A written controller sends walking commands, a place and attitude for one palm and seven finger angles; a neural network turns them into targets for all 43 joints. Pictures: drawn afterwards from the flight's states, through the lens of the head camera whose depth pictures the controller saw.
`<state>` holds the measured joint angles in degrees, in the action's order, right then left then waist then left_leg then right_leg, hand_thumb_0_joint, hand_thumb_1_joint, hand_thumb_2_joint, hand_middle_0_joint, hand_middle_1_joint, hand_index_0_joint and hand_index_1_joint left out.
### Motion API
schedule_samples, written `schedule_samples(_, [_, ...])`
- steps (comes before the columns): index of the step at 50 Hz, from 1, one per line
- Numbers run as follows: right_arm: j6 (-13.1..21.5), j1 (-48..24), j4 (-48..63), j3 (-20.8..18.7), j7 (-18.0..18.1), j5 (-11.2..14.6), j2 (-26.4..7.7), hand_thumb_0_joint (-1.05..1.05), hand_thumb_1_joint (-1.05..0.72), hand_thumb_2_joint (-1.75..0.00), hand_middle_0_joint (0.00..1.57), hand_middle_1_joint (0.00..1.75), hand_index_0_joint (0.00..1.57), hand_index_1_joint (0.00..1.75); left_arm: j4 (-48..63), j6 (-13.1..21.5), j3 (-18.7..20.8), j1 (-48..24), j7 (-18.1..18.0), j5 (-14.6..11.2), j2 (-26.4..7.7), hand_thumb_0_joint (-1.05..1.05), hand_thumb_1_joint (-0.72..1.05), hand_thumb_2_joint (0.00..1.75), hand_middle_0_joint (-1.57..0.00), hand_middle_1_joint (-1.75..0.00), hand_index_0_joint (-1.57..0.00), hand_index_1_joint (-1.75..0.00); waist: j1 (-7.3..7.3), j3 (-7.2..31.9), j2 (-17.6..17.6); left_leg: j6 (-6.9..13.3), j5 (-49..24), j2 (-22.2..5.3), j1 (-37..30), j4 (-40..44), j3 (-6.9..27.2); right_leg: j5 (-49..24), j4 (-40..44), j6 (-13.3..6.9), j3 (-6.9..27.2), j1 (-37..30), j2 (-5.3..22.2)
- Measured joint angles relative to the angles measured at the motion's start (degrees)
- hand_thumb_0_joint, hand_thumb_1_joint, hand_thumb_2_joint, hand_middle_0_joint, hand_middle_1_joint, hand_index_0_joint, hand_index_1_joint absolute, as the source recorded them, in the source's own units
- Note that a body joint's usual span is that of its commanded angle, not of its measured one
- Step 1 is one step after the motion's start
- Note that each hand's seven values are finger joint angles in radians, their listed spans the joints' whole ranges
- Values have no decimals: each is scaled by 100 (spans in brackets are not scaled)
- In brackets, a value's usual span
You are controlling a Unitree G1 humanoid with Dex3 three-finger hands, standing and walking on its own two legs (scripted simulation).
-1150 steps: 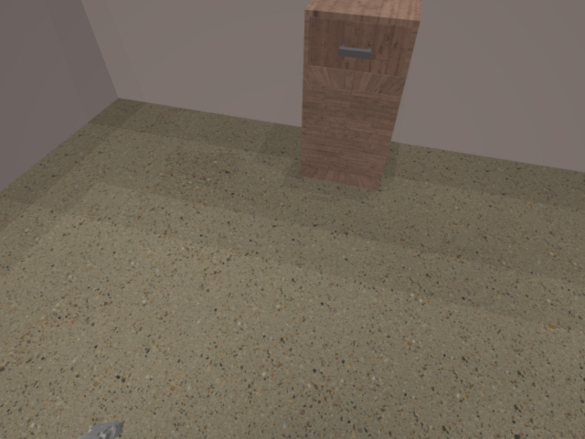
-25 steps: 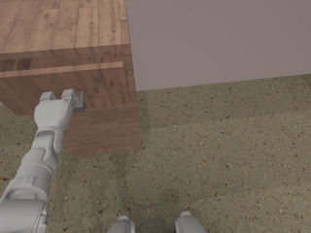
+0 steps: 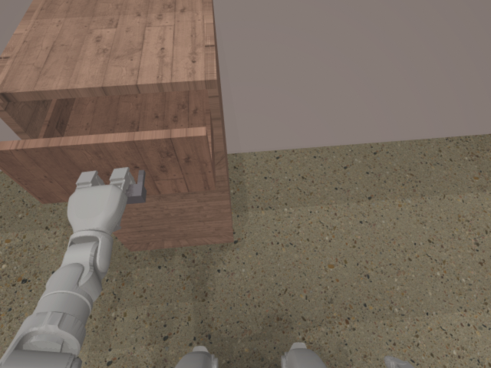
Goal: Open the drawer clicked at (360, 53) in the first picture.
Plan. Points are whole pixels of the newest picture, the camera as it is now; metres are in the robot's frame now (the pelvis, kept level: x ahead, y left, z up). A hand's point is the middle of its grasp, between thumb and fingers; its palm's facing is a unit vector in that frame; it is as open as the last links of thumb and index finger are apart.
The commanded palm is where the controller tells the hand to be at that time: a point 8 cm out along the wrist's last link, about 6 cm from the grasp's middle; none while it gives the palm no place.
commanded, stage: pull the drawer open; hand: left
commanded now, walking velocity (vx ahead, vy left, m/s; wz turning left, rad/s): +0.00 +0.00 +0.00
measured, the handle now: (112, 186) +0.43 +0.26 -0.01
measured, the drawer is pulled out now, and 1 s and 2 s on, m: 0.11 0.24 0.30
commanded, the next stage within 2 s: open the thumb to release the handle in 1.68 s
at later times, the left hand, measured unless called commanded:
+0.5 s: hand (107, 252) +0.31 +0.25 -0.03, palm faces -0.02 -0.05 -1.00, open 6.5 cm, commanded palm +0.28 +0.26 +0.02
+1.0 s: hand (102, 288) +0.25 +0.24 -0.03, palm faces -0.02 -0.06 -1.00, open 6.4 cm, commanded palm +0.22 +0.25 +0.02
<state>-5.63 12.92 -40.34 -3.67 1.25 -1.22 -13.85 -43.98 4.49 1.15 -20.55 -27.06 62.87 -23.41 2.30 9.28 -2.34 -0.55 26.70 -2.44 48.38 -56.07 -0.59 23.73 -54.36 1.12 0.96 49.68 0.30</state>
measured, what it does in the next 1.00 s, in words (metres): stands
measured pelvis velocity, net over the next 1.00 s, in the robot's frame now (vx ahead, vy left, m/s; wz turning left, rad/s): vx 0.01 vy -0.01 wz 0.00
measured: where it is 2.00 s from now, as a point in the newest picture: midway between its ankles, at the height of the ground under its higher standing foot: outside the picture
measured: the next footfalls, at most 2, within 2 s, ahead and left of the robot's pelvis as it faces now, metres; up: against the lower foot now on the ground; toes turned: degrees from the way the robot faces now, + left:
none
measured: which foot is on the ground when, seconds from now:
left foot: down 0.00-1.00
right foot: down 0.00-1.00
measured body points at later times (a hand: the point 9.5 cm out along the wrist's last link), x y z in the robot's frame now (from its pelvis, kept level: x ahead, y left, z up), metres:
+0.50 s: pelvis +0.01 -0.01 +0.01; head +0.08 -0.02 +0.45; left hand +0.31 +0.25 +0.02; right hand +0.15 -0.27 -0.12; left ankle +0.00 +0.13 -0.68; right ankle +0.02 -0.13 -0.68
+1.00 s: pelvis +0.01 -0.01 +0.00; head +0.06 -0.03 +0.45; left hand +0.25 +0.24 +0.02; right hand +0.18 -0.25 -0.11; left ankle +0.00 +0.13 -0.68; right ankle +0.02 -0.13 -0.68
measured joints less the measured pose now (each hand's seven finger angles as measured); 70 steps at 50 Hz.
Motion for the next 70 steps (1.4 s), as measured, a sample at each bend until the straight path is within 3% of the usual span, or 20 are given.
schedule_samples(35, [191,-435,268,60,38,-35,77,1,-91,-90,20,30,20,30,2163,-176,-168,2468,-179,-39,296,0,63,81,-28,-130,-33,-130,-219,-36,60,-70,87,-21,-666,185,-4,142,72,-61,-2,-607,-21])
schedule_samples(55, [236,-500,339,107,-4,-100,139,1,-91,-90,20,30,20,30,2979,-289,-196,3485,-275,-53,407,1,62,80,-28,-128,-35,-132,-293,-58,31,-120,132,-31,-714,69,11,220,-110,-110,-10,-622,-34])
schedule_samples(70, [313,-650,387,115,23,-147,118,1,-91,-90,20,30,20,30,3501,-131,-189,4134,-411,-23,364,1,62,81,-28,-128,-35,-132,-406,-88,67,-169,174,-21,-602,-121,84,310,-347,-160,-72,-512,-25])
